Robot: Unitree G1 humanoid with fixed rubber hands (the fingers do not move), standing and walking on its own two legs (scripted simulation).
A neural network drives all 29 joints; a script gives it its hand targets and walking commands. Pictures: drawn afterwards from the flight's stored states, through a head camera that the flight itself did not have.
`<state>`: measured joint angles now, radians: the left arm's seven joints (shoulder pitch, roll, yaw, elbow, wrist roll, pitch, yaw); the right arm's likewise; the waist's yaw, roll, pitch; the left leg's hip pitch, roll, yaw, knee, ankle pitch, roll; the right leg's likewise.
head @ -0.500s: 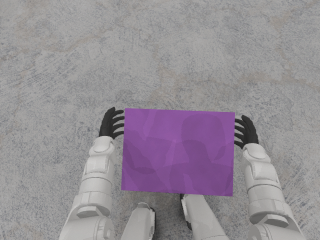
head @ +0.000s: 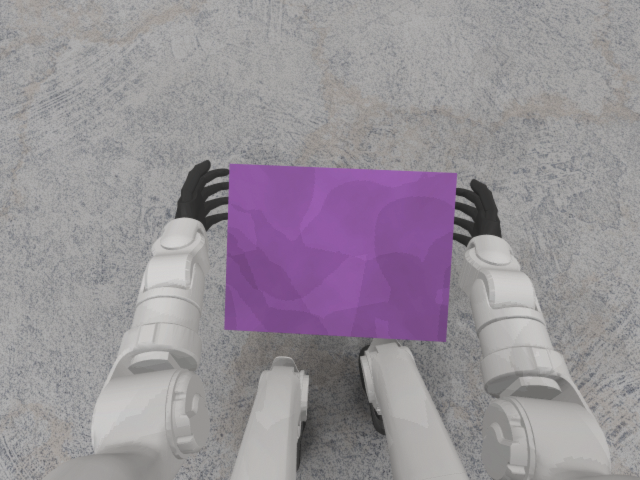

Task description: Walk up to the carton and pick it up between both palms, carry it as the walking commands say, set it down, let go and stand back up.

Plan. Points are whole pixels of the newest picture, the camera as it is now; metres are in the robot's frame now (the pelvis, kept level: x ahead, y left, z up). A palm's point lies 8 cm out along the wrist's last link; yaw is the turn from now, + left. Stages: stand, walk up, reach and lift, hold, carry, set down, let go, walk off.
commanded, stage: set down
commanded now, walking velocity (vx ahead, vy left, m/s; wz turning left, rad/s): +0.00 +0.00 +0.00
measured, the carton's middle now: (337, 247) +0.41 -0.03 -0.18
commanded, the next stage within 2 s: none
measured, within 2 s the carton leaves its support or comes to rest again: neither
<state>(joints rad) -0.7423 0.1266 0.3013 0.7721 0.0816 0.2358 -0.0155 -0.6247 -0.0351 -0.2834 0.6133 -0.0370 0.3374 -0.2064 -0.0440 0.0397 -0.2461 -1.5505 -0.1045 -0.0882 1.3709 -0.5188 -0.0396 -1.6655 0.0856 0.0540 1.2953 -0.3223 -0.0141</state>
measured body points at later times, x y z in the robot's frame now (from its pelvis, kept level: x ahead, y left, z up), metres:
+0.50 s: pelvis -0.03 +0.03 -0.08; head +0.24 +0.01 +0.29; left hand +0.47 +0.15 -0.18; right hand +0.40 -0.22 -0.19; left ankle +0.05 +0.14 -0.57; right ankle +0.11 -0.10 -0.57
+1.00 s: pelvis -0.05 +0.01 -0.15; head +0.28 -0.03 +0.15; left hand +0.49 +0.14 -0.28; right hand +0.42 -0.23 -0.30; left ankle +0.05 +0.14 -0.57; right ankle +0.11 -0.10 -0.57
